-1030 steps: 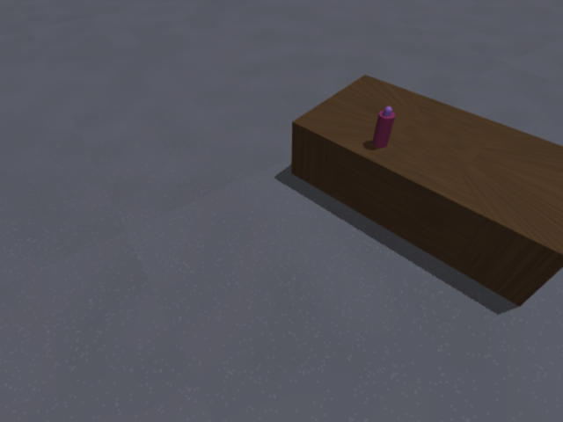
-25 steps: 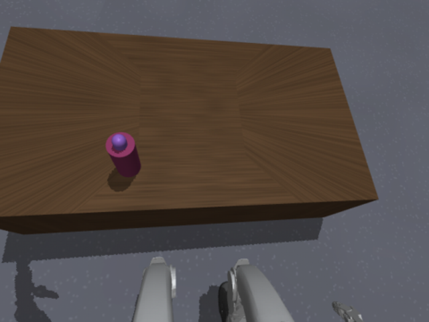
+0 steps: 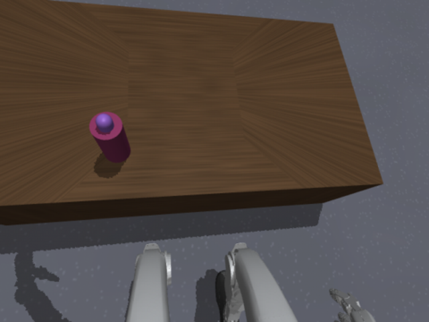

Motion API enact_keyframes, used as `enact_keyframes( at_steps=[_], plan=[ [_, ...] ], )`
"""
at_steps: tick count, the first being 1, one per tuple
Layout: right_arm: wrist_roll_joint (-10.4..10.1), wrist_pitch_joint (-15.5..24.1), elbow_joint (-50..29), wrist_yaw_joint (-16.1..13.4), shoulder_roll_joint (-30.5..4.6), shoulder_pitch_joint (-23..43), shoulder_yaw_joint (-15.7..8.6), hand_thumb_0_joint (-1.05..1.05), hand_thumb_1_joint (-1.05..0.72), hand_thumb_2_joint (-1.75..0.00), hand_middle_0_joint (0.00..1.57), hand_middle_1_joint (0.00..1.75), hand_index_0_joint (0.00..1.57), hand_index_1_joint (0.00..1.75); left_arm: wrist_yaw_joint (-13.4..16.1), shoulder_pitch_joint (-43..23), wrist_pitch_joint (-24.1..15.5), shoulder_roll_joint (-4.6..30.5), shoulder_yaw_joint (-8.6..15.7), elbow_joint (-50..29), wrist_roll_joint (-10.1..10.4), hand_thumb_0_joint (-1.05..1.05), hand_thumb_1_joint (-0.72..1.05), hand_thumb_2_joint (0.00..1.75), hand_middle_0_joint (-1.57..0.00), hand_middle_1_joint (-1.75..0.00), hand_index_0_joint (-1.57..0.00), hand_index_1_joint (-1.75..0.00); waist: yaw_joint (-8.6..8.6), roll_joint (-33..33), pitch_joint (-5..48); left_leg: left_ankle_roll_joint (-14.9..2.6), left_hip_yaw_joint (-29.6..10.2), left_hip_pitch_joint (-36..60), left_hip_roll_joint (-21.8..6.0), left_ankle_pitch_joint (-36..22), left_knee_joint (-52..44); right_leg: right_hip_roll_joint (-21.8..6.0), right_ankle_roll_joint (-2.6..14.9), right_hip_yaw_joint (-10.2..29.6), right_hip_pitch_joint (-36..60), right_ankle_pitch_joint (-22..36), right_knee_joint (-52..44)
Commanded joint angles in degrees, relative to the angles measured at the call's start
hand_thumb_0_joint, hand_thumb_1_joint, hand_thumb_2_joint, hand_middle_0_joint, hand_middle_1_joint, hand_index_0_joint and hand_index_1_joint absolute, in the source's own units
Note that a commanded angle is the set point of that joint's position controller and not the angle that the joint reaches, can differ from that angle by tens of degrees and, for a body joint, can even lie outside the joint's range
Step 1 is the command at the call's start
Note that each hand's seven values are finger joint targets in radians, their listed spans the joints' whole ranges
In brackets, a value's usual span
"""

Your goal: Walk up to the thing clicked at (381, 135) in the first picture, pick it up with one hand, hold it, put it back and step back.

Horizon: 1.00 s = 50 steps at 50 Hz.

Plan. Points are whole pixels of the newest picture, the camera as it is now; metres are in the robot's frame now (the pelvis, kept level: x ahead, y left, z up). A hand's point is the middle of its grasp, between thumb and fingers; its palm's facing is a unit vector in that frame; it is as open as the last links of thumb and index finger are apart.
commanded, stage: approach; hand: left
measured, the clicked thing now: (111, 136) +0.51 +0.21 -0.18
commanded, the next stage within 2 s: close in in 0.28 s
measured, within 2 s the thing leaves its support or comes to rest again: neither
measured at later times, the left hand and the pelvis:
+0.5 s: hand (82, 141) +0.49 +0.27 -0.18, palm faces +0.18 -0.98 +0.05, open 17.7 cm; pelvis -0.05 -0.01 -0.19, yaw -4 degrees
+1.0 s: hand (104, 138) +0.50 +0.23 -0.18, palm faces +0.22 -0.98 +0.00, open 17.7 cm; pelvis -0.05 -0.02 -0.19, yaw -3 degrees
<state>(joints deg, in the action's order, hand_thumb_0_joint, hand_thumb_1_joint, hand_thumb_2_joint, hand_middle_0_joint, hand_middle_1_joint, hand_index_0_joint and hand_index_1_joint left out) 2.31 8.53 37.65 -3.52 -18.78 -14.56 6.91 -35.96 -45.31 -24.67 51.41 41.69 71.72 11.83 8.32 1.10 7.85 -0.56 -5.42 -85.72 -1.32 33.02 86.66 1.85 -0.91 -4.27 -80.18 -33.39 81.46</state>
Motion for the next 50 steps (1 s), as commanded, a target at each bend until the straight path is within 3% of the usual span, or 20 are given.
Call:
enact_keyframes(
  at_steps=[1,4,7,9,11,16,19,20,23,26,28,29,32,34,35,40,44,46,50],
  plan=[
    [0.91,0.95,-1.72,0.19,-11.37,-7.88,-3.89,0.0,-0.86,-0.89,0.2,0.3,0.2,0.3,0.06,-16.65,-6.59,18.41,2.36,-10.11,0.77,0.0,-0.61,0.03,-0.02,-0.07,-0.04,-0.06,-0.64,-16.93,30.29,0.0,-1.81,25.75,-0.53,-18.91,-1.79,0.34,3.72,0.26,-3.77,10.54,1.12],
    [2.01,0.43,-2.0,1.18,-11.81,-7.7,-3.54,0.0,-0.87,-0.89,0.2,0.3,0.2,0.3,1.7,-19.27,-8.48,21.6,5.21,-11.67,-0.28,0.0,-0.61,0.05,-0.02,-0.07,-0.03,-0.07,-1.79,-20.59,35.85,0.52,-2.36,26.52,-0.96,-22.46,1.88,0.24,3.94,0.16,-7.03,11.52,6.8],
    [3.05,-0.29,-2.2,1.99,-12.09,-7.47,-3.68,0.0,-0.88,-0.89,0.2,0.3,0.2,0.3,2.73,-20.65,-9.43,21.0,4.91,-11.74,-1.75,0.0,-0.61,0.07,-0.02,-0.08,-0.03,-0.08,-1.45,-22.17,39.21,0.45,-1.85,24.45,-1.09,-23.93,5.57,0.37,3.93,0.38,-8.24,12.85,10.81],
    [3.5,-0.85,-2.54,2.53,-12.54,-6.74,-4.29,0.0,-0.88,-0.89,0.2,0.3,0.2,0.3,3.39,-23.59,-9.7,18.01,2.7,-13.46,-2.67,0.0,-0.61,0.06,-0.02,-0.09,-0.03,-0.08,-0.91,-24.38,39.92,0.93,-2.74,24.11,-1.44,-21.88,6.76,0.35,4.24,0.12,-13.29,10.79,13.97],
    [3.93,-1.42,-2.13,2.98,-12.65,-7.11,-4.33,0.0,-0.89,-0.9,0.2,0.3,0.2,0.3,4.5,-25.68,-9.81,17.59,2.68,-13.36,-3.17,0.0,-0.61,0.07,-0.01,-0.08,-0.02,-0.08,0.07,-24.51,41.58,0.76,-2.43,22.44,-1.49,-23.06,10.27,0.36,4.05,0.19,-14.61,11.81,16.15],
    [4.45,-2.84,-2.06,4.48,-11.25,-7.03,-3.73,0.0,-0.89,-0.9,0.2,0.3,0.2,0.3,8.46,-29.15,-9.29,11.44,-1.56,-10.53,-4.53,0.0,-0.61,0.08,-0.02,-0.09,-0.03,-0.09,2.22,-18.94,38.73,-0.3,-0.4,7.9,-0.79,-13.81,16.58,0.5,3.52,0.23,-14.73,9.42,20.13],
    [4.62,-4.05,-2.26,5.26,-11.02,-6.84,-3.53,0.0,-0.89,-0.89,0.2,0.3,0.2,0.3,11.5,-28.52,-9.31,10.27,-2.31,-7.97,-6.03,0.0,-0.61,0.08,-0.02,-0.1,-0.04,-0.09,2.12,-17.13,36.16,-0.42,0.61,0.39,-0.55,-8.23,19.34,0.64,3.38,-0.02,-16.4,6.14,22.3],
    [4.74,-4.55,-2.5,5.52,-11.03,-6.86,-3.35,0.0,-0.88,-0.89,0.2,0.3,0.2,0.3,12.72,-28.45,-9.65,11.45,-1.3,-8.44,-6.38,0.0,-0.61,0.04,-0.03,-0.08,-0.04,-0.06,1.57,-16.03,36.73,-0.62,1.13,-1.89,-0.5,-7.59,20.95,0.76,3.16,0.0,-15.51,5.87,22.89],
    [4.92,-5.96,-3.66,6.42,-10.92,-6.92,-3.07,0.0,-0.89,-0.89,0.2,0.3,0.2,0.3,16.25,-32.44,-10.58,10.36,-1.67,-11.84,-7.43,0.0,-0.61,0.03,-0.03,-0.08,-0.05,-0.07,2.25,-16.41,38.64,-0.43,0.64,-3.8,-0.54,-5.76,22.25,0.84,3.1,-1.15,-15.96,4.76,25.63],
    [5.0,-7.44,-4.09,6.77,-10.98,-6.7,-3.62,0.0,-0.89,-0.89,0.2,0.3,0.2,0.3,20.99,-34.0,-10.45,12.69,-0.25,-14.66,-9.23,0.0,-0.61,0.04,-0.04,-0.09,-0.06,-0.07,0.91,-17.89,41.2,-0.28,1.16,-5.23,-0.5,-2.9,23.14,1.11,3.01,-1.17,-16.03,2.78,26.73],
    [5.1,-8.34,-3.81,6.89,-10.86,-6.96,-4.01,0.0,-0.9,-0.89,0.2,0.3,0.2,0.3,23.43,-36.0,-10.31,10.18,-1.84,-18.19,-10.45,0.0,-0.61,0.04,-0.04,-0.09,-0.06,-0.08,1.25,-21.11,42.05,0.22,0.26,-3.07,-0.68,-2.45,22.28,0.94,3.26,-1.9,-17.98,3.1,28.35],
    [4.95,-8.8,-3.87,6.78,-10.99,-6.69,-4.43,0.0,-0.9,-0.89,0.2,0.3,0.2,0.3,24.79,-36.92,-10.0,11.6,-1.73,-20.67,-11.09,0.0,-0.61,0.04,-0.04,-0.09,-0.06,-0.07,0.44,-21.91,42.9,0.21,0.46,-2.89,-0.58,-0.9,22.01,0.99,3.28,-1.63,-18.19,2.07,28.13],
    [4.45,-9.88,-3.42,6.53,-10.88,-7.75,-5.4,0.0,-0.9,-0.89,0.2,0.3,0.2,0.3,26.97,-35.4,-8.3,7.98,-4.09,-21.29,-11.95,0.0,-0.61,0.03,-0.04,-0.09,-0.06,-0.06,1.81,-21.62,43.36,0.15,0.29,-2.91,-0.39,-1.15,21.7,0.92,3.31,-1.77,-17.2,3.04,27.87],
    [3.93,-10.34,-1.94,6.21,-10.54,-9.12,-5.68,0.0,-0.91,-0.9,0.2,0.3,0.2,0.3,27.1,-34.0,-7.12,3.89,-6.57,-19.99,-11.26,0.0,-0.61,0.0,-0.04,-0.08,-0.07,-0.06,3.12,-19.28,40.94,-0.26,0.38,-4.54,-0.27,-0.84,22.26,1.02,3.27,-1.74,-17.88,3.11,26.73],
    [3.8,-10.43,-1.17,6.05,-10.22,-9.22,-5.5,0.0,-0.91,-0.9,0.2,0.3,0.2,0.3,27.11,-32.93,-6.55,3.57,-7.6,-19.57,-11.09,0.0,-0.61,0.0,-0.05,-0.08,-0.07,-0.05,3.18,-17.86,39.49,-0.54,0.92,-6.91,-0.17,-0.2,22.79,1.21,3.16,-1.56,-17.17,2.56,26.2],
    [2.36,-10.53,-0.76,5.57,-9.66,-7.95,-5.64,0.0,-0.92,-0.9,0.2,0.3,0.2,0.3,26.53,-29.28,-5.47,1.57,-8.46,-18.08,-8.61,0.0,-0.61,0.0,-0.05,-0.07,-0.07,-0.05,2.6,-11.24,32.95,-1.49,1.32,-13.97,-0.14,3.91,23.1,1.3,2.74,-0.72,-17.17,-1.4,23.58],
    [1.83,-10.34,-1.02,5.41,-9.78,-6.94,-5.91,0.0,-0.91,-0.9,0.2,0.3,0.2,0.3,26.31,-26.6,-5.55,-1.4,-8.91,-17.42,-7.6,0.0,-0.61,0.0,-0.04,-0.07,-0.07,-0.04,1.69,-11.29,32.78,-1.13,0.52,-11.27,-0.39,1.73,22.04,1.22,3.12,-1.43,-18.58,0.71,24.78],
    [1.8,-10.27,-1.02,5.39,-9.37,-6.99,-6.16,0.0,-0.92,-0.9,0.2,0.3,0.2,0.3,26.85,-28.98,-6.29,-2.18,-9.25,-20.67,-7.27,0.0,-0.61,0.0,-0.04,-0.06,-0.07,-0.04,1.47,-13.04,34.55,-0.9,0.62,-9.54,-0.42,0.23,21.89,1.14,3.24,-1.25,-18.43,2.17,24.89],
    [2.03,-10.11,-0.31,5.61,-8.92,-7.38,-6.77,0.0,-0.9,-0.9,0.2,0.3,0.2,0.3,27.91,-28.17,-7.24,-3.58,-9.88,-22.09,-7.9,0.0,-0.61,0.0,-0.07,-0.03,-0.08,-0.02,0.7,-13.49,37.01,-0.91,1.3,-7.04,-0.49,-3.71,22.06,1.31,3.24,-0.89,-16.37,5.22,24.46]
  ],
)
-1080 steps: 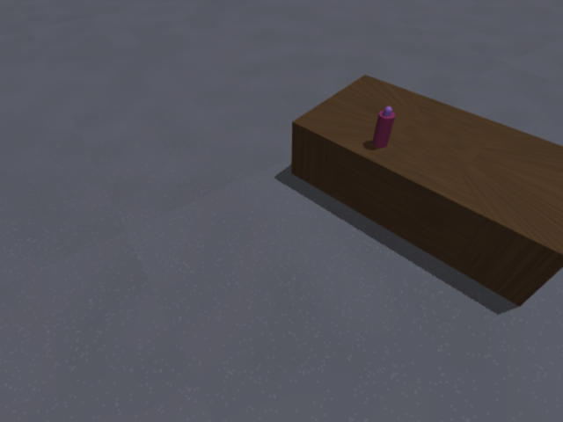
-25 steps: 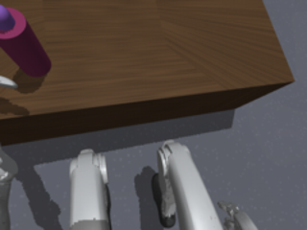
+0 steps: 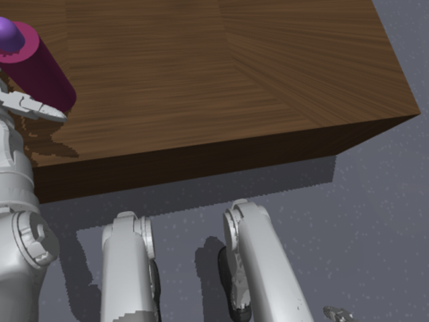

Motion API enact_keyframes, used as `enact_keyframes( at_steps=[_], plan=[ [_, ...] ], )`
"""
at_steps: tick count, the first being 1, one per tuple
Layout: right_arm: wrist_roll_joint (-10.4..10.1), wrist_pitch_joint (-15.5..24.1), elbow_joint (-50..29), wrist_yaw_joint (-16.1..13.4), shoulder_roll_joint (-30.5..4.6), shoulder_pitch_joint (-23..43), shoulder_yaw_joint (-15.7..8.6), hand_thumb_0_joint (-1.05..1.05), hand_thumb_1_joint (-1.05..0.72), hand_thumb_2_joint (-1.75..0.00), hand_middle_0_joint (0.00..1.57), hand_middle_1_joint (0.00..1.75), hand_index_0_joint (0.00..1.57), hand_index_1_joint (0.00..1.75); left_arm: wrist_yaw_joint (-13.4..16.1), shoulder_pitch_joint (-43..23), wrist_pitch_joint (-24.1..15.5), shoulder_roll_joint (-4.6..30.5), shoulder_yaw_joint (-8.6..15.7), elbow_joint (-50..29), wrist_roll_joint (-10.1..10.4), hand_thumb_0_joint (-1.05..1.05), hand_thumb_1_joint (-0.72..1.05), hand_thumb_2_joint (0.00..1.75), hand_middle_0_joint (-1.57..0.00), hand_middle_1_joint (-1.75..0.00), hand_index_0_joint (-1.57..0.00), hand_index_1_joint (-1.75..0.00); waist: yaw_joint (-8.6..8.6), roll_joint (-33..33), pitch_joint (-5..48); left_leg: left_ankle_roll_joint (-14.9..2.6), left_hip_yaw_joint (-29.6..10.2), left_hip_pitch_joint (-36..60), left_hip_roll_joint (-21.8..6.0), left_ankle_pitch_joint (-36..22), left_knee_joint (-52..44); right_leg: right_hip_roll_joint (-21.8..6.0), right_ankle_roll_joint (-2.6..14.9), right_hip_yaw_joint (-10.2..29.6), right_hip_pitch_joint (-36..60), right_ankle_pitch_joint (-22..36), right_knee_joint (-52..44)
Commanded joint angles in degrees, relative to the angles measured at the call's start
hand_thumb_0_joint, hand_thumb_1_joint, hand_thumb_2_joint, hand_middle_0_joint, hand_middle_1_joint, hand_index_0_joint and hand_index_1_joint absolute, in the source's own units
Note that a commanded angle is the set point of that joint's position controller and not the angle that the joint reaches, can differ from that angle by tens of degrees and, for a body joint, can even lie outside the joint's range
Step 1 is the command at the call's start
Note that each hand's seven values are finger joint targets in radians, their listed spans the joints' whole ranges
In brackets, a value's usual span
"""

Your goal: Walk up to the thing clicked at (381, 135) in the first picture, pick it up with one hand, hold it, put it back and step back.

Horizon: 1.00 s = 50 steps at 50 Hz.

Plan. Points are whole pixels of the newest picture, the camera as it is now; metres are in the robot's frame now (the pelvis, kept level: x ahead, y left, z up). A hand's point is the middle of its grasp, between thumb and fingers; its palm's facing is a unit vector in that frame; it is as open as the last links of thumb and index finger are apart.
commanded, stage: close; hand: left
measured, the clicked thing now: (32, 67) +0.54 +0.26 +0.01
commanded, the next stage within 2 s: settle in 1.04 s
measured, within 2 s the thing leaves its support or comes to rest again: leaves its support in 1.56 s
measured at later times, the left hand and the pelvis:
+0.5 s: hand (37, 76) +0.52 +0.26 +0.01, palm faces +0.28 -0.96 -0.02, open 15.8 cm; pelvis +0.01 +0.00 +0.00, yaw +1 degrees
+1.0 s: hand (39, 78) +0.53 +0.26 -0.01, palm faces +0.28 -0.96 -0.03, open 9.2 cm; pelvis +0.00 +0.00 +0.00, yaw +0 degrees
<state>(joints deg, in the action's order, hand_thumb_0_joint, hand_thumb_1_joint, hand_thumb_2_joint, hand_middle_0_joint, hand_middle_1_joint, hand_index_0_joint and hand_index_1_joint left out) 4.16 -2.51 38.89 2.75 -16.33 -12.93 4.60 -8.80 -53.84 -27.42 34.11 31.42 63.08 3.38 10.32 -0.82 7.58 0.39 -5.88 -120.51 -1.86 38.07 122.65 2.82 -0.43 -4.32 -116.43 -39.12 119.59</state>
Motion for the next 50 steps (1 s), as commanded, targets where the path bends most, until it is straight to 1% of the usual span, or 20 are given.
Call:
enact_keyframes(
  at_steps=[1,4,6,7,10,11,13,15,17,20,25,27,29,34,36,37,40,43,47,50],
  plan=[
    [0.33,0.84,-1.21,-0.59,-11.41,-9.18,-4.43,0.0,-0.91,-0.9,0.2,0.3,0.2,0.3,0.93,-20.79,-4.77,13.08,-0.31,-14.23,0.43,0.0,-0.61,0.0,-0.06,-0.03,-0.07,-0.02,-0.95,-12.68,38.04,-1.81,1.77,29.23,-0.01,-10.59,-13.58,0.26,2.87,-0.8,19.85,12.3,-13.36],
    [0.45,1.1,-0.83,-0.45,-11.54,-8.46,-4.89,0.0,-0.91,-0.9,0.2,0.3,0.2,0.3,1.37,-18.5,-5.08,9.71,-2.08,-11.0,0.27,0.0,-0.61,0.0,-0.12,-0.07,-0.13,-0.06,-0.33,-11.21,36.22,-1.95,1.55,29.08,-0.09,-10.56,-13.52,0.32,2.8,-0.97,18.53,12.08,-13.54],
    [0.78,0.94,-0.57,-0.43,-11.78,-8.71,-4.96,0.0,-0.91,-0.9,0.2,0.3,0.2,0.3,1.78,-21.6,-6.36,13.92,-0.11,-16.83,-0.09,0.0,-0.59,0.04,-0.18,-0.12,-0.19,-0.11,-1.34,-13.8,40.01,-1.72,1.58,31.45,-0.03,-12.55,-13.37,0.21,2.9,-0.9,19.96,13.46,-12.79],
    [0.82,0.8,-0.57,-0.29,-11.78,-8.6,-5.09,0.0,-0.91,-0.9,0.2,0.3,0.2,0.3,1.83,-20.74,-6.46,13.68,-0.08,-17.25,-0.18,0.0,-0.59,0.05,-0.2,-0.14,-0.21,-0.13,-2.22,-14.32,41.49,-1.57,1.43,33.48,-0.13,-14.02,-13.86,0.23,3.07,-0.91,20.04,14.16,-12.48],
    [0.85,0.97,-0.34,-0.09,-11.62,-8.18,-5.15,0.0,-0.92,-0.9,0.2,0.3,0.2,0.3,1.45,-18.68,-6.06,9.11,-2.26,-14.15,0.3,0.0,-0.58,0.1,-0.24,-0.19,-0.25,-0.18,-1.06,-12.88,40.61,-1.74,1.37,33.89,-0.11,-15.4,-13.28,0.33,2.94,-0.98,19.55,15.24,-12.77],
    [0.89,0.98,-0.17,-0.27,-11.38,-7.9,-5.07,0.0,-0.92,-0.9,0.2,0.3,0.2,0.3,1.66,-20.48,-6.35,9.67,-2.65,-15.55,0.27,0.0,-0.6,0.11,-0.26,-0.2,-0.27,-0.19,-0.61,-12.53,39.8,-1.94,1.85,31.76,-0.03,-14.47,-12.68,0.36,2.72,-0.61,20.4,15.24,-13.2],
    [0.96,0.78,-0.39,-0.19,-11.45,-8.18,-5.12,0.0,-0.92,-0.9,0.2,0.3,0.2,0.3,2.19,-18.95,-6.44,11.11,-0.65,-16.0,0.23,0.0,-0.58,0.11,-0.29,-0.22,-0.3,-0.21,-1.71,-12.79,41.15,-1.82,1.87,32.23,0.1,-15.14,-13.0,0.24,2.84,-0.7,21.47,15.42,-12.83],
    [1.03,0.65,-0.45,0.09,-11.54,-8.04,-5.12,0.0,-0.92,-0.9,0.2,0.3,0.2,0.3,1.83,-18.2,-6.12,8.12,-2.73,-15.19,0.3,0.0,-0.56,0.15,-0.31,-0.25,-0.32,-0.24,-1.39,-12.84,41.08,-1.66,1.54,34.05,-0.05,-17.26,-13.05,0.24,2.99,-0.99,20.83,16.74,-12.5],
    [0.89,0.39,-0.74,0.04,-11.46,-7.66,-5.33,0.0,-0.92,-0.9,0.2,0.3,0.2,0.3,2.33,-17.18,-5.94,8.44,-1.81,-14.57,0.25,0.0,-0.53,0.18,-0.35,-0.29,-0.36,-0.28,-1.52,-10.9,41.09,-1.85,1.44,33.15,-0.02,-16.98,-13.03,0.26,2.81,-1.0,21.44,16.72,-12.83],
    [0.73,0.33,-1.22,0.15,-11.25,-7.07,-5.17,0.0,-0.92,-0.9,0.2,0.3,0.2,0.3,2.49,-16.95,-5.95,6.91,-2.45,-14.2,0.47,0.0,-0.48,0.21,-0.4,-0.33,-0.41,-0.32,-1.2,-10.69,38.4,-1.81,1.29,31.34,0.07,-13.9,-13.75,0.1,2.9,-1.11,19.99,14.38,-12.88],
    [0.8,0.38,-1.61,0.12,-10.46,-6.53,-4.89,0.0,-0.92,-0.9,0.2,0.3,0.2,0.3,3.34,-19.21,-7.05,7.9,-2.55,-14.31,0.39,0.0,-0.43,0.28,-0.49,-0.42,-0.5,-0.41,-0.85,-7.71,38.15,-2.41,2.31,26.89,0.27,-9.41,-12.79,0.37,2.36,-0.28,22.03,11.89,-14.08],
    [0.93,0.41,-1.37,0.05,-10.27,-6.49,-4.87,0.0,-0.92,-0.9,0.2,0.3,0.2,0.3,3.67,-18.96,-7.23,8.6,-2.57,-13.34,-0.08,0.0,-0.36,0.32,-0.52,-0.45,-0.54,-0.44,-0.9,-7.71,37.69,-2.51,2.84,25.53,0.37,-8.11,-12.58,0.39,2.15,0.41,23.07,11.01,-14.76],
    [1.03,0.54,-1.4,0.09,-10.33,-6.4,-4.85,0.0,-0.92,-0.9,0.2,0.3,0.2,0.3,3.7,-18.63,-7.27,6.47,-3.48,-11.94,0.05,0.0,-0.3,0.35,-0.55,-0.48,-0.57,-0.47,-0.5,-7.88,37.53,-2.35,2.39,26.74,0.22,-8.36,-12.7,0.49,2.4,-0.26,20.92,10.83,-13.94],
    [1.14,0.21,-1.29,0.06,-10.46,-6.77,-4.62,0.0,-0.91,-0.9,0.2,0.3,0.2,0.3,4.22,-19.91,-8.08,10.46,-1.84,-12.78,-0.53,0.0,-0.2,0.47,-0.67,-0.61,-0.69,-0.59,-1.06,-8.57,38.26,-2.31,2.71,25.48,0.33,-8.24,-12.5,0.53,2.27,0.15,22.49,10.77,-13.82],
    [1.24,0.1,-1.09,0.08,-10.46,-6.86,-4.55,0.0,-0.91,-0.9,0.2,0.3,0.2,0.3,4.05,-19.82,-7.99,8.4,-3.26,-12.27,-0.39,0.0,-0.13,0.53,-0.74,-0.67,-0.75,-0.65,-0.76,-9.58,38.61,-2.21,2.55,27.36,0.15,-9.06,-12.5,0.65,2.42,-0.07,21.61,11.25,-13.7],
    [1.16,0.18,-1.05,0.01,-10.9,-6.75,-4.82,0.0,-0.91,-0.9,0.2,0.3,0.2,0.3,4.17,-19.87,-7.97,9.92,-2.14,-12.26,-0.6,0.0,-0.1,0.55,-0.76,-0.69,-0.78,-0.67,-1.09,-9.77,38.39,-2.17,2.4,27.45,0.19,-8.33,-12.73,0.56,2.48,-0.35,20.66,10.47,-13.51],
    [1.15,-0.09,-1.11,0.03,-10.98,-7.3,-4.83,0.0,-0.91,-0.89,0.2,0.3,0.2,0.3,4.12,-20.1,-8.07,9.05,-2.98,-13.38,-0.79,0.0,-0.01,0.63,-0.86,-0.78,-0.88,-0.77,-0.7,-10.9,39.59,-1.89,1.85,29.23,0.1,-9.73,-13.16,0.66,2.75,-0.94,20.13,11.53,-12.82],
    [1.11,-0.12,-0.72,0.13,-11.6,-6.95,-4.98,0.0,-0.91,-0.89,0.2,0.3,0.2,0.3,3.76,-17.0,-7.53,7.29,-3.57,-10.07,-1.03,0.0,0.12,0.71,-0.94,-0.86,-0.96,-0.84,-0.75,-12.89,36.61,-1.24,0.55,31.25,-0.25,-9.67,-14.34,0.29,3.09,-1.75,15.98,10.8,-11.37],
    [1.32,-0.16,-0.44,0.24,-11.38,-7.5,-4.78,0.0,-0.9,-0.89,0.2,0.3,0.2,0.3,3.57,-17.98,-7.77,7.67,-3.82,-10.44,-0.91,0.0,0.25,0.83,-1.06,-0.99,-1.07,-0.97,-0.51,-10.56,38.41,-1.92,1.76,29.54,0.05,-12.66,-12.02,0.46,2.6,-1.17,19.64,13.98,-11.64],
    [1.19,-0.19,-0.82,0.28,-11.48,-7.4,-4.77,0.0,-0.89,-0.89,0.2,0.3,0.2,0.3,3.99,-18.65,-7.5,7.22,-3.72,-9.44,-0.58,0.0,0.35,1.01,-1.18,-1.15,-1.19,-1.13,-0.04,-10.9,35.94,-1.83,1.52,28.12,0.05,-9.71,-12.51,0.35,2.66,-1.44,17.56,11.43,-11.77]
  ],
)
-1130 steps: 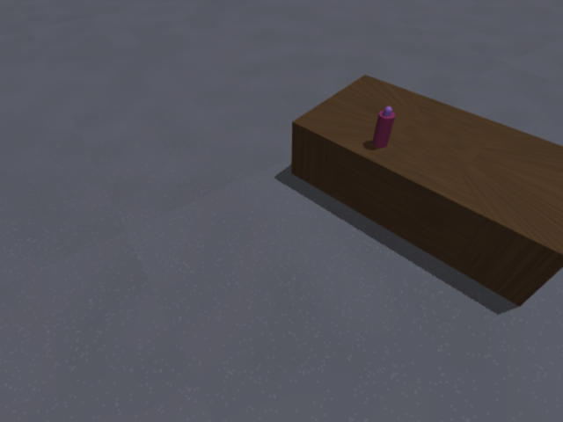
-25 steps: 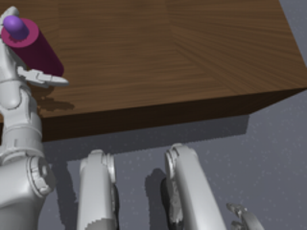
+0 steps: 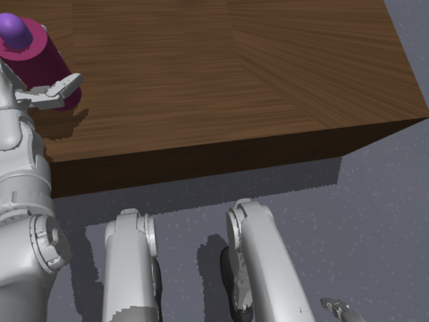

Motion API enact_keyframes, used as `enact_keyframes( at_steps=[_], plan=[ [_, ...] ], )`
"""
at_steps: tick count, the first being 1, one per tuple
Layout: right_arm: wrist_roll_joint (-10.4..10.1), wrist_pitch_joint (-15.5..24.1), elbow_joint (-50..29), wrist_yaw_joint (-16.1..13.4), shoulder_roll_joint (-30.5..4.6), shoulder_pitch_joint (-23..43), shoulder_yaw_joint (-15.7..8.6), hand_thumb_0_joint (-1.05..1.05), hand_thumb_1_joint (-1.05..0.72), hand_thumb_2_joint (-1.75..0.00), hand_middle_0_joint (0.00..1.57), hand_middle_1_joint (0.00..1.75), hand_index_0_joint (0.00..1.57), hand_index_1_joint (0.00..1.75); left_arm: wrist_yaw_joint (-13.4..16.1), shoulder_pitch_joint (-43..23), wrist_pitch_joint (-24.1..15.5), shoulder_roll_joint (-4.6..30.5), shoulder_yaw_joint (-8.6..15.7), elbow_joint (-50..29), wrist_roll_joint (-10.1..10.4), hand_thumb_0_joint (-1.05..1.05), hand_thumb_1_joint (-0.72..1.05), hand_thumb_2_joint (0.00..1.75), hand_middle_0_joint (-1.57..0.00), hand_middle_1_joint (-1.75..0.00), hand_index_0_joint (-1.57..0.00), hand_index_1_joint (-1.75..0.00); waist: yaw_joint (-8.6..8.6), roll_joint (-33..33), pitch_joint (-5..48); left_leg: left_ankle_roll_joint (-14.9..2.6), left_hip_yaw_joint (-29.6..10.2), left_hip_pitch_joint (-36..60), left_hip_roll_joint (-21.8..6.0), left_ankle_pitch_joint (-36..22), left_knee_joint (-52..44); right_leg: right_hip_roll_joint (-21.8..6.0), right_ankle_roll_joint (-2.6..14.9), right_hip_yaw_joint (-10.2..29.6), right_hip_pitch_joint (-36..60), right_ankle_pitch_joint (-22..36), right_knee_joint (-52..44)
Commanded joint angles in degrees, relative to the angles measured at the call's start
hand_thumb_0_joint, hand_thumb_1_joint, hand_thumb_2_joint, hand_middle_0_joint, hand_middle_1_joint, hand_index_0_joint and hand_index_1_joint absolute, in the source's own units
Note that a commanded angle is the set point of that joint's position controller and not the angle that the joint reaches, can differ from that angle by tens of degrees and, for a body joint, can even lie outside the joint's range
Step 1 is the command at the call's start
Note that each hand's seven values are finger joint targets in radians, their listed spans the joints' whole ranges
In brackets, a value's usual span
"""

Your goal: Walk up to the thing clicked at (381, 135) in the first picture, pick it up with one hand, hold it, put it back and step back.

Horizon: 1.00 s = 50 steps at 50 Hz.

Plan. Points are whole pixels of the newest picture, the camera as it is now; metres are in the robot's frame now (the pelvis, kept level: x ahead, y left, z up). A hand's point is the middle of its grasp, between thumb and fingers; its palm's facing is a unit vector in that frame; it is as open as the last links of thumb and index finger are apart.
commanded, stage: close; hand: left
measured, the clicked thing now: (39, 64) +0.53 +0.26 +0.01
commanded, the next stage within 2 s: settle in 0.04 s
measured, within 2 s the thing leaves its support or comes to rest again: leaves its support in 0.56 s
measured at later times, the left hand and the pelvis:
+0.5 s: hand (47, 75) +0.52 +0.25 +0.00, palm faces +0.25 -0.97 -0.06, open 9.4 cm; pelvis +0.00 +0.00 +0.00, yaw +1 degrees
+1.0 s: hand (23, 40) +0.53 +0.25 +0.07, palm faces +0.26 -0.97 -0.05, open 9.4 cm; pelvis +0.02 +0.00 +0.08, yaw +1 degrees
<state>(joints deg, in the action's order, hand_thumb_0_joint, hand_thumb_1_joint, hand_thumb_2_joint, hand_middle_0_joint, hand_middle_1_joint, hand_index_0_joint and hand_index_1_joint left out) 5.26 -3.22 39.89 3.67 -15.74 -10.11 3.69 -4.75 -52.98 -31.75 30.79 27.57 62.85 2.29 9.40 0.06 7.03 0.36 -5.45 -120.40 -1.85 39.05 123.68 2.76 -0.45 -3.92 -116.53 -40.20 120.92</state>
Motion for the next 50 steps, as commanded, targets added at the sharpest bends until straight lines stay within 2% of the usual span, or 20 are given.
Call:
enact_keyframes(
  at_steps=[1,4,9,17,19,23,25,26,28,30,32,35,38,40,42,44,45,47,49,50],
  plan=[
    [0.07,0.44,-1.75,-0.62,-12.35,-10.41,-3.89,0.0,-0.9,-0.89,0.2,0.3,0.2,0.3,0.03,-19.24,-3.1,10.09,-0.1,-8.36,0.41,0.0,0.37,1.03,-1.2,-1.18,-1.22,-1.17,0.99,-12.35,35.25,-1.49,0.54,28.29,-0.06,-9.77,-14.13,0.26,2.9,-2.12,15.98,11.52,-12.61],
    [-0.02,0.35,-1.87,-0.6,-12.44,-10.39,-3.9,0.0,-0.89,-0.89,0.2,0.3,0.2,0.3,-0.09,-19.59,-3.4,10.78,-0.02,-8.06,0.15,0.0,0.41,1.09,-1.26,-1.25,-1.28,-1.23,1.33,-11.17,35.13,-1.54,0.26,27.28,0.05,-7.81,-14.16,0.2,2.81,-2.29,16.15,10.43,-12.62],
    [0.09,0.31,-2.36,-0.29,-12.34,-10.22,-3.51,0.0,-0.9,-0.9,0.2,0.3,0.2,0.3,-0.68,-20.16,-3.53,10.25,-0.46,-7.83,0.55,0.0,0.37,1.16,-1.25,-1.3,-1.26,-1.3,1.73,-10.05,36.29,-1.89,1.06,26.32,0.28,-10.9,-12.18,0.39,2.55,-2.1,17.49,13.1,-12.06],
    [-0.21,-0.15,-2.84,-0.62,-12.39,-10.42,-4.37,0.0,-0.9,-0.9,0.2,0.3,0.2,0.3,-0.23,-21.63,-1.7,13.24,0.18,-12.7,-0.21,0.0,0.28,1.17,-1.25,-1.32,-1.26,-1.32,0.0,-12.69,40.19,-1.76,1.57,29.57,0.26,-9.57,-14.03,0.15,2.74,-1.48,19.51,11.64,-13.39],
    [-0.39,-0.28,-2.98,-0.83,-12.59,-10.75,-4.61,0.0,-0.9,-0.9,0.2,0.3,0.2,0.3,-0.58,-23.51,-1.31,12.88,-0.71,-16.75,0.04,0.0,0.29,1.17,-1.24,-1.31,-1.26,-1.31,0.3,-14.78,42.34,-1.55,1.11,33.0,0.04,-11.61,-14.77,-0.05,2.89,-1.48,19.52,13.18,-13.52],
    [-1.06,-0.43,-3.15,-1.43,-12.17,-11.32,-5.25,0.0,-0.9,-0.9,0.2,0.3,0.2,0.3,0.29,-26.54,-0.67,16.15,1.09,-23.85,0.72,0.0,0.26,1.16,-1.24,-1.31,-1.26,-1.31,-0.92,-16.19,46.62,-1.48,1.01,36.12,0.03,-12.76,-16.62,-0.17,2.97,-0.64,22.16,13.9,-15.0],
    [-1.35,-0.19,-3.14,-1.63,-11.28,-11.69,-5.14,0.0,-0.9,-0.9,0.2,0.3,0.2,0.3,0.86,-27.43,-0.34,14.6,0.76,-26.33,1.94,0.0,0.23,1.16,-1.24,-1.33,-1.26,-1.32,-0.62,-14.58,48.13,-1.91,1.48,35.94,0.16,-13.57,-16.8,-0.01,2.72,-0.04,25.06,14.99,-16.89],
    [-1.35,0.04,-2.91,-1.73,-11.05,-11.99,-5.03,0.0,-0.91,-0.9,0.2,0.3,0.2,0.3,1.03,-28.26,-0.12,13.79,-0.06,-27.7,2.22,0.0,0.23,1.16,-1.23,-1.32,-1.25,-1.32,-0.61,-15.07,48.13,-1.97,1.56,36.8,0.14,-14.31,-17.08,-0.05,2.72,0.23,25.37,15.53,-17.47],
    [-1.76,0.26,-2.91,-2.06,-11.23,-11.14,-5.37,0.0,-0.91,-0.9,0.2,0.3,0.2,0.3,1.18,-21.85,0.8,13.29,-0.39,-24.55,1.9,0.0,0.23,1.17,-1.21,-1.32,-1.23,-1.31,-0.92,-14.44,45.18,-2.06,1.07,37.13,0.1,-13.13,-19.12,-0.12,2.9,0.33,24.33,13.88,-18.83],
    [-1.99,0.37,-3.49,-2.39,-11.06,-10.82,-5.29,0.0,-0.9,-0.9,0.2,0.3,0.2,0.3,1.62,-24.21,0.22,16.11,0.81,-28.75,1.91,0.0,0.25,1.18,-1.21,-1.31,-1.22,-1.31,-1.51,-15.2,47.27,-2.15,1.17,39.01,0.0,-14.8,-19.65,-0.21,2.98,0.77,26.07,15.34,-19.53],
    [-2.2,0.7,-3.4,-2.55,-10.49,-11.4,-5.2,0.0,-0.91,-0.9,0.2,0.3,0.2,0.3,1.79,-26.84,-0.06,15.75,0.27,-33.53,2.74,0.0,0.23,1.18,-1.22,-1.33,-1.24,-1.33,-1.14,-17.13,49.24,-1.94,0.77,42.23,-0.03,-15.59,-21.02,-0.25,3.25,0.91,26.11,15.53,-20.17],
    [-2.43,1.26,-2.37,-2.85,-10.02,-10.64,-4.74,0.0,-0.91,-0.9,0.2,0.3,0.2,0.3,2.02,-16.86,1.21,12.12,-0.38,-22.47,3.06,0.0,0.23,1.23,-1.23,-1.36,-1.24,-1.36,-0.24,-11.39,40.23,-2.59,0.78,37.02,0.0,-13.05,-22.38,-0.01,2.8,0.74,26.29,14.01,-22.59],
    [-2.15,1.72,-3.19,-3.0,-9.62,-10.98,-4.65,0.0,-0.91,-0.9,0.2,0.3,0.2,0.3,2.12,-25.63,-0.72,17.19,0.75,-33.0,3.21,0.0,0.22,1.23,-1.24,-1.37,-1.26,-1.37,-1.55,-14.4,48.51,-2.84,1.76,41.62,0.09,-16.75,-22.17,0.08,2.66,1.98,31.33,17.78,-23.98],
    [-2.39,2.01,-2.78,-2.7,-9.71,-11.27,-4.66,0.0,-0.91,-0.9,0.2,0.3,0.2,0.3,1.43,-19.46,0.59,11.69,-1.86,-25.49,3.54,0.0,0.24,1.26,-1.24,-1.38,-1.26,-1.38,-0.58,-12.7,44.5,-2.69,1.22,42.08,0.04,-17.34,-23.45,0.19,2.84,1.48,30.13,17.73,-24.52],
    [-2.57,2.06,-2.73,-2.73,-10.09,-10.22,-4.89,0.0,-0.9,-0.9,0.2,0.3,0.2,0.3,1.21,-15.98,0.89,10.87,-1.25,-20.14,3.34,0.0,0.26,1.27,-1.24,-1.37,-1.25,-1.38,-0.72,-11.77,40.72,-2.74,1.34,40.5,0.09,-16.87,-24.01,0.15,2.91,1.25,28.94,17.36,-25.01],
    [-2.47,1.88,-3.41,-2.78,-10.05,-10.95,-5.15,0.0,-0.9,-0.9,0.2,0.3,0.2,0.3,1.84,-24.07,-0.82,17.21,1.4,-30.5,3.0,0.0,0.27,1.26,-1.25,-1.37,-1.27,-1.37,-2.76,-15.11,47.81,-2.44,1.47,44.96,0.14,-18.73,-25.08,0.12,3.12,1.61,32.05,18.59,-25.44],
    [-2.49,1.58,-3.07,-2.68,-10.11,-11.46,-5.18,0.0,-0.9,-0.9,0.2,0.3,0.2,0.3,1.85,-24.4,-0.68,17.13,1.11,-30.29,2.9,0.0,0.26,1.26,-1.25,-1.38,-1.27,-1.38,-2.51,-16.18,48.22,-2.18,1.11,47.54,0.12,-19.35,-26.02,0.04,3.25,1.42,31.71,18.49,-25.6],
    [-2.63,1.89,-2.63,-2.44,-10.21,-11.34,-5.27,0.0,-0.9,-0.9,0.2,0.3,0.2,0.3,1.33,-19.88,0.6,11.06,-0.98,-23.57,3.6,0.0,0.28,1.28,-1.26,-1.39,-1.27,-1.39,-1.28,-13.6,44.45,-2.1,0.18,48.19,-0.1,-20.28,-26.61,0.17,3.23,0.69,29.48,18.61,-25.92],
    [-2.63,1.88,-2.33,-2.51,-10.16,-11.22,-5.31,0.0,-0.89,-0.9,0.2,0.3,0.2,0.3,1.42,-17.03,0.83,10.43,-0.45,-18.88,3.27,0.0,0.32,1.31,-1.26,-1.4,-1.28,-1.4,-1.05,-11.55,41.53,-2.43,0.57,45.51,0.01,-20.38,-26.52,0.15,2.99,0.84,30.09,19.22,-26.83],
    [-2.6,1.78,-3.38,-2.52,-10.01,-10.76,-5.12,0.0,-0.88,-0.9,0.2,0.3,0.2,0.3,1.37,-19.16,0.1,11.32,-0.82,-22.55,2.87,0.0,0.32,1.29,-1.26,-1.39,-1.28,-1.39,-1.39,-13.18,43.63,-2.26,0.64,46.39,0.19,-21.51,-27.05,-0.14,3.08,0.89,31.85,20.37,-26.92]
  ],
)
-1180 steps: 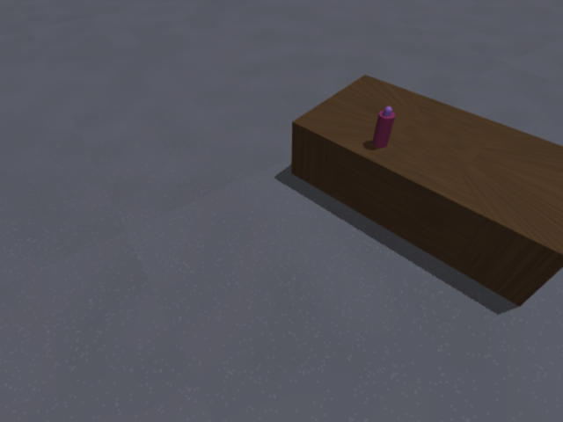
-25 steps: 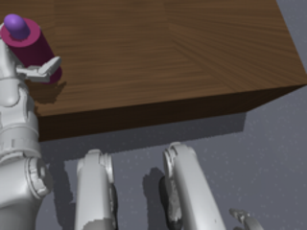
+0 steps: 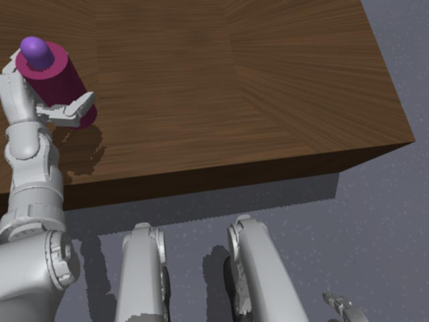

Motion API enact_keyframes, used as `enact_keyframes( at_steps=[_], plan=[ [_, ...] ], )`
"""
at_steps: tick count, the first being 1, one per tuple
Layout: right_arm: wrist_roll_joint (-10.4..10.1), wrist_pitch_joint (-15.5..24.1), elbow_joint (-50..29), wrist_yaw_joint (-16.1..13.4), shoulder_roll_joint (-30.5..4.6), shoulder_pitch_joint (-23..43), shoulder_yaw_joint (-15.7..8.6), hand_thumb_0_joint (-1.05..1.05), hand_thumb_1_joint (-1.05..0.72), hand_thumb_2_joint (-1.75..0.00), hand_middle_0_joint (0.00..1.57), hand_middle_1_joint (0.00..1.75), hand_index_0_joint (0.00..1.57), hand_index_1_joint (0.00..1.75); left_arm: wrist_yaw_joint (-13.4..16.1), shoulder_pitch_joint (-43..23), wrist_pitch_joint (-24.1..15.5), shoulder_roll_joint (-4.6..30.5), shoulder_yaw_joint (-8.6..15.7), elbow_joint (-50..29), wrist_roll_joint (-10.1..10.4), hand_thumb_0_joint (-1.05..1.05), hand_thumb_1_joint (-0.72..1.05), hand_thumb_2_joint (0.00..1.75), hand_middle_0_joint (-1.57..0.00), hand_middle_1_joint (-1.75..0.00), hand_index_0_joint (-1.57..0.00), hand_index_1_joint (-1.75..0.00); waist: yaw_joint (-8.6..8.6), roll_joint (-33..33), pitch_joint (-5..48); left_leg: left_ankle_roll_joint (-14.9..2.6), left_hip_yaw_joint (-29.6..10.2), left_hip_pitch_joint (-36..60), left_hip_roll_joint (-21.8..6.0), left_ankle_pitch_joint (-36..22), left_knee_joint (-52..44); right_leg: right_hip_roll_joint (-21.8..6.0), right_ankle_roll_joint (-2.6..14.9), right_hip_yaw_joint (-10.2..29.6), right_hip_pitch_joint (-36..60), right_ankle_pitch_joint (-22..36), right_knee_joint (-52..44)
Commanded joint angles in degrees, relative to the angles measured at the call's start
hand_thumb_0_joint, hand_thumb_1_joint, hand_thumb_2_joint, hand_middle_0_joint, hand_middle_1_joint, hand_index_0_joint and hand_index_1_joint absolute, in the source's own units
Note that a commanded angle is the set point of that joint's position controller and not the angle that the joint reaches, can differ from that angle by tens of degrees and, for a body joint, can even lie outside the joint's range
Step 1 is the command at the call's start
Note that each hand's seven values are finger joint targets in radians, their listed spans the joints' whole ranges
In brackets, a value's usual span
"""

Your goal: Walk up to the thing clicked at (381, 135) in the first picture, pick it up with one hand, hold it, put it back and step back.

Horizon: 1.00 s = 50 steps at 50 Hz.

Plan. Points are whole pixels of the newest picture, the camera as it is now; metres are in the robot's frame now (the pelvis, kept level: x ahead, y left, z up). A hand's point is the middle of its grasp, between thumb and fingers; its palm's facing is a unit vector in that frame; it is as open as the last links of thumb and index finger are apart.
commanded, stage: settle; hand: left
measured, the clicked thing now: (58, 84) +0.52 +0.24 +0.00
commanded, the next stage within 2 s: lift in 0.14 s
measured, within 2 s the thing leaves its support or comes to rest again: neither
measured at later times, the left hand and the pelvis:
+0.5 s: hand (52, 91) +0.49 +0.24 +0.02, palm faces +0.23 -0.97 -0.07, open 9.4 cm; pelvis +0.01 +0.00 +0.04, yaw +1 degrees
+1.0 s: hand (1, 83) +0.42 +0.22 +0.15, palm faces +0.27 -0.96 -0.04, open 9.5 cm; pelvis +0.02 +0.00 +0.14, yaw +3 degrees
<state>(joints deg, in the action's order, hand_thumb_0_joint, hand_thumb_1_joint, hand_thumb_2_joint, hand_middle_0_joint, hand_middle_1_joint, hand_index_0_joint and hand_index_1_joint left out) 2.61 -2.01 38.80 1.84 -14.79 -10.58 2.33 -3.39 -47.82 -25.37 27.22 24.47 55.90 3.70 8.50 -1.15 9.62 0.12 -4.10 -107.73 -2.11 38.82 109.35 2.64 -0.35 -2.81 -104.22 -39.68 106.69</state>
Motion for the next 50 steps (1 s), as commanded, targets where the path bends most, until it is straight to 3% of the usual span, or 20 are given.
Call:
enact_keyframes(
  at_steps=[1,2,5,8,10,12,15,17,19,23,25,27,36,37,40,41,43,44,48,50],
  plan=[
    [0.27,0.4,-1.8,-0.63,-11.23,-10.75,-4.08,0.0,-0.89,-0.9,0.2,0.3,0.2,0.3,0.22,-26.44,-6.67,17.87,3.61,-17.78,1.03,0.0,0.33,1.29,-1.25,-1.38,-1.27,-1.38,-1.52,-12.55,42.87,-2.03,-0.58,36.15,0.36,-22.8,-12.85,0.04,3.0,-0.05,20.11,20.62,-12.94],
    [0.21,0.38,-1.56,-0.67,-11.27,-10.95,-4.21,0.0,-0.89,-0.9,0.2,0.3,0.2,0.3,0.1,-28.03,-6.9,19.23,4.26,-19.76,1.07,0.0,0.33,1.29,-1.26,-1.38,-1.28,-1.38,-1.94,-12.91,44.32,-1.97,-0.71,37.9,0.28,-23.39,-13.03,0.11,3.05,-0.07,20.11,20.58,-12.94],
    [0.09,0.69,-1.36,-0.27,-11.29,-11.21,-4.33,0.0,-0.89,-0.9,0.2,0.3,0.2,0.3,-0.86,-24.28,-5.95,12.81,1.77,-14.17,2.1,0.0,0.34,1.3,-1.28,-1.4,-1.29,-1.4,-0.33,-11.34,41.95,-1.86,-1.31,38.17,0.35,-24.61,-13.54,0.06,3.04,-0.47,19.57,21.6,-13.18],
    [0.15,0.56,-2.04,-0.53,-10.91,-10.82,-4.19,0.0,-0.88,-0.9,0.2,0.3,0.2,0.3,-0.56,-26.99,-6.82,17.09,2.97,-18.18,1.28,0.0,0.37,1.31,-1.26,-1.38,-1.28,-1.38,-1.2,-11.3,44.1,-2.37,-0.27,36.99,0.51,-23.83,-13.84,0.05,2.77,0.43,23.55,22.62,-14.76],
    [0.31,0.58,-1.6,-0.4,-10.39,-11.36,-4.21,0.0,-0.89,-0.9,0.2,0.3,0.2,0.3,-0.56,-29.14,-7.09,15.48,1.45,-20.04,1.4,0.0,0.34,1.31,-1.27,-1.39,-1.29,-1.39,-0.57,-12.27,44.36,-2.34,-0.16,38.3,0.48,-22.97,-14.41,0.09,2.67,0.62,23.83,21.93,-15.52],
    [0.05,0.84,-1.57,-0.21,-10.9,-10.81,-4.21,0.0,-0.88,-0.9,0.2,0.3,0.2,0.3,-0.87,-22.29,-6.04,11.81,0.93,-11.95,1.93,0.0,0.36,1.31,-1.26,-1.39,-1.27,-1.39,-0.47,-10.97,40.68,-2.03,-1.01,38.91,0.46,-23.84,-15.24,0.0,3.03,-0.14,21.17,21.12,-15.15],
    [0.28,0.66,-2.51,-0.46,-10.98,-10.43,-4.25,0.0,-0.91,-0.9,0.2,0.3,0.2,0.3,-0.19,-25.02,-7.15,17.51,3.42,-19.25,1.19,0.0,0.3,1.28,-1.27,-1.43,-1.31,-1.41,-2.44,-13.52,45.59,-1.96,-0.72,42.16,0.45,-25.65,-16.05,-0.17,3.09,0.35,23.74,22.29,-16.16],
    [0.28,0.84,-2.11,-0.35,-10.39,-10.83,-4.04,0.0,-0.91,-0.91,0.2,0.3,0.2,0.3,-0.12,-28.31,-7.54,15.32,1.19,-23.18,1.55,0.0,0.32,1.29,-1.28,-1.44,-1.31,-1.42,-1.56,-14.36,45.16,-1.66,-1.14,44.34,0.34,-26.02,-17.1,-0.11,3.19,0.08,23.24,21.89,-16.39],
    [0.02,1.05,-2.36,-0.27,-10.43,-10.36,-4.16,0.0,-0.92,-0.91,0.2,0.3,0.2,0.3,0.35,-20.45,-6.53,12.12,1.4,-18.25,2.18,0.0,0.3,1.3,-1.29,-1.45,-1.32,-1.43,-1.91,-12.74,43.34,-1.64,-1.56,44.37,0.37,-25.75,-18.24,-0.11,3.19,-0.31,23.4,21.3,-16.96],
    [-0.11,1.24,-3.13,-0.63,-10.14,-9.89,-4.48,0.0,-0.92,-0.91,0.2,0.3,0.2,0.3,1.01,-23.9,-7.04,14.52,1.05,-26.77,1.66,0.0,0.27,1.3,-1.29,-1.45,-1.32,-1.44,-2.33,-14.11,46.88,-1.79,-0.89,46.81,0.28,-23.79,-20.21,-0.1,3.07,0.31,27.05,20.88,-19.56],
    [-0.37,1.56,-3.08,-0.76,-10.12,-9.58,-4.64,0.0,-0.92,-0.91,0.2,0.3,0.2,0.3,1.2,-20.47,-6.04,10.98,-0.41,-24.62,2.21,0.0,0.26,1.3,-1.28,-1.45,-1.31,-1.43,-2.15,-12.9,44.15,-1.72,-1.19,47.74,0.31,-23.01,-21.69,-0.11,3.05,0.06,27.21,20.16,-20.96],
    [-0.57,1.73,-2.96,-1.02,-9.76,-9.57,-4.62,0.0,-0.91,-0.91,0.2,0.3,0.2,0.3,2.09,-18.45,-5.67,11.56,0.54,-25.73,2.34,0.0,0.25,1.31,-1.28,-1.45,-1.31,-1.44,-2.72,-11.38,43.55,-1.88,-0.83,47.27,0.39,-22.99,-22.94,-0.02,2.88,0.17,30.37,20.96,-22.74],
    [-1.25,3.14,-2.75,-1.45,-8.4,-7.77,-4.87,0.0,-0.91,-0.9,0.2,0.3,0.2,0.3,3.44,-11.31,-5.43,4.6,-3.64,-29.62,3.14,0.0,0.23,1.33,-1.29,-1.47,-1.32,-1.46,-2.99,-9.98,37.72,-1.53,-0.62,52.71,0.33,-22.97,-29.99,-0.14,2.76,-0.01,37.29,22.0,-29.58],
    [-1.32,2.99,-2.54,-1.49,-8.68,-7.89,-5.15,0.0,-0.91,-0.9,0.2,0.3,0.2,0.3,3.85,-9.33,-5.46,5.24,-2.24,-29.93,3.25,0.0,0.24,1.33,-1.29,-1.47,-1.33,-1.46,-3.75,-9.82,37.3,-1.35,-1.02,53.96,0.3,-23.89,-31.08,-0.31,2.86,-0.13,37.96,22.32,-30.04],
    [-1.59,3.42,-2.89,-1.53,-8.16,-7.0,-5.13,0.0,-0.91,-0.9,0.2,0.3,0.2,0.3,4.07,-5.43,-5.07,0.98,-5.48,-30.04,3.39,0.0,0.25,1.35,-1.3,-1.48,-1.34,-1.47,-3.8,-8.51,34.83,-1.19,-0.94,57.02,0.25,-25.55,-33.66,-0.07,2.85,-0.27,40.59,23.58,-32.83],
    [-1.71,3.58,-3.3,-1.74,-8.01,-6.88,-5.42,0.0,-0.91,-0.9,0.2,0.3,0.2,0.3,4.38,-5.99,-5.53,2.89,-4.1,-35.8,3.67,0.0,0.24,1.35,-1.32,-1.5,-1.35,-1.48,-4.59,-9.11,37.01,-1.24,-0.44,58.11,0.49,-25.37,-34.5,-0.18,2.7,0.03,43.84,24.42,-34.3],
    [-1.86,3.88,-2.84,-1.94,-7.83,-6.51,-5.2,0.0,-0.91,-0.9,0.2,0.3,0.2,0.3,4.47,-3.22,-4.79,0.35,-6.36,-32.66,3.79,0.0,0.2,1.36,-1.33,-1.5,-1.36,-1.49,-3.85,-6.55,32.87,-1.45,-0.29,57.8,0.55,-24.77,-36.11,-0.07,2.39,0.15,46.14,25.0,-36.4],
    [-2.05,3.94,-3.14,-2.07,-8.05,-6.18,-5.5,0.0,-0.91,-0.9,0.2,0.3,0.2,0.3,4.9,-3.25,-4.95,1.6,-4.83,-34.21,4.03,0.0,0.18,1.35,-1.34,-1.5,-1.37,-1.5,-4.39,-7.12,32.93,-1.36,-0.14,59.08,0.62,-24.02,-37.41,-0.21,2.44,0.42,47.09,24.47,-37.43],
    [-2.04,4.38,-3.15,-2.37,-7.34,-5.05,-5.33,0.0,-0.91,-0.9,0.2,0.3,0.2,0.3,5.36,0.63,-4.92,-2.95,-8.65,-33.11,3.88,0.0,0.2,1.36,-1.33,-1.5,-1.36,-1.49,-3.71,-5.03,27.24,-1.35,0.25,59.8,0.82,-21.37,-40.68,-0.28,2.04,0.77,49.68,23.41,-41.54],
    [-2.06,4.49,-3.15,-2.5,-7.61,-4.53,-5.48,0.0,-0.91,-0.9,0.2,0.3,0.2,0.3,5.62,-0.61,-5.46,-0.35,-7.19,-35.66,3.65,0.0,0.2,1.34,-1.32,-1.48,-1.35,-1.48,-4.56,-6.24,27.48,-1.12,0.4,61.69,1.05,-21.33,-42.71,-0.46,2.17,0.98,52.08,23.59,-42.72]
  ],
)
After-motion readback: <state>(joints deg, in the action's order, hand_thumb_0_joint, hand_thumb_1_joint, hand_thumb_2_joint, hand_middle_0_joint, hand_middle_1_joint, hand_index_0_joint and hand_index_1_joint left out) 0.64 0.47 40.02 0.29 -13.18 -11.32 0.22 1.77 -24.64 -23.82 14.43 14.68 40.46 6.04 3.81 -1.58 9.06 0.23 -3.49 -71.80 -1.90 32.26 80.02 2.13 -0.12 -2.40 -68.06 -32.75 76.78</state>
